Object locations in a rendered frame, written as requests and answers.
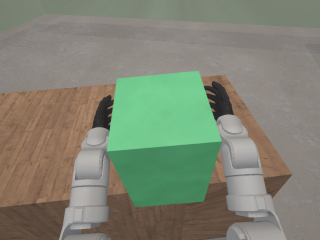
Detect robot right upper arm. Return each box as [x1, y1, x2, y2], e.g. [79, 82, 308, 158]
[226, 220, 286, 240]

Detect robot right hand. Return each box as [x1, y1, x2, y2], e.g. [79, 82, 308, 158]
[204, 81, 234, 121]

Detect pedestal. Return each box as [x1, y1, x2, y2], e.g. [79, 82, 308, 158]
[0, 75, 293, 240]

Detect right robot forearm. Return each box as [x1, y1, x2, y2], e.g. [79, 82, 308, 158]
[216, 114, 287, 240]

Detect carton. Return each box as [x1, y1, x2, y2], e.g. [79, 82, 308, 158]
[106, 71, 222, 207]

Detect left robot forearm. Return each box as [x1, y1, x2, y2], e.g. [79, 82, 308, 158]
[59, 127, 111, 240]

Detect robot left hand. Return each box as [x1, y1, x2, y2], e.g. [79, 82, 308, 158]
[92, 95, 114, 131]

